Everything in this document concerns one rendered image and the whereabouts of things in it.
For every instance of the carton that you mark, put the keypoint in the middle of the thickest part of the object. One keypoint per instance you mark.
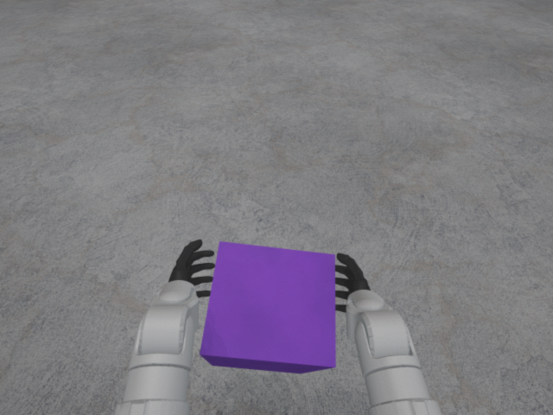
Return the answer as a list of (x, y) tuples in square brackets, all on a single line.
[(271, 309)]

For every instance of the right robot hand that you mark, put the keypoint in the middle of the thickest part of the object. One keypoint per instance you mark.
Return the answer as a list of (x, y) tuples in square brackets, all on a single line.
[(355, 281)]

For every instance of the left robot hand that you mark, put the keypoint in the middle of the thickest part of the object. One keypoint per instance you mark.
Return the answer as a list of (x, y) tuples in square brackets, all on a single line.
[(184, 268)]

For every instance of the right robot forearm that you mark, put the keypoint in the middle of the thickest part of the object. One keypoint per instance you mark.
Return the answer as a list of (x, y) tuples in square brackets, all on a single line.
[(387, 356)]

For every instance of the left robot forearm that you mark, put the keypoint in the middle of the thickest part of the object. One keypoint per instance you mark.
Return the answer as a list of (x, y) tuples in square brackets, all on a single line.
[(162, 354)]

